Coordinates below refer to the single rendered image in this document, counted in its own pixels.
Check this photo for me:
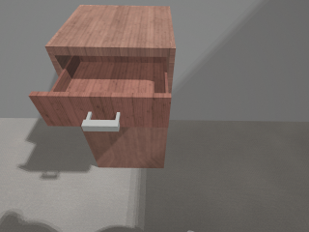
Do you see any drawer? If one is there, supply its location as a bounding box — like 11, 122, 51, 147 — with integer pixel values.
29, 55, 172, 128

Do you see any handle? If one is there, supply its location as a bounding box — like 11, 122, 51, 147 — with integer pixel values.
81, 111, 121, 131

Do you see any cabinet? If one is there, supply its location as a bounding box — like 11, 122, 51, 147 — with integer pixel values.
45, 5, 176, 168

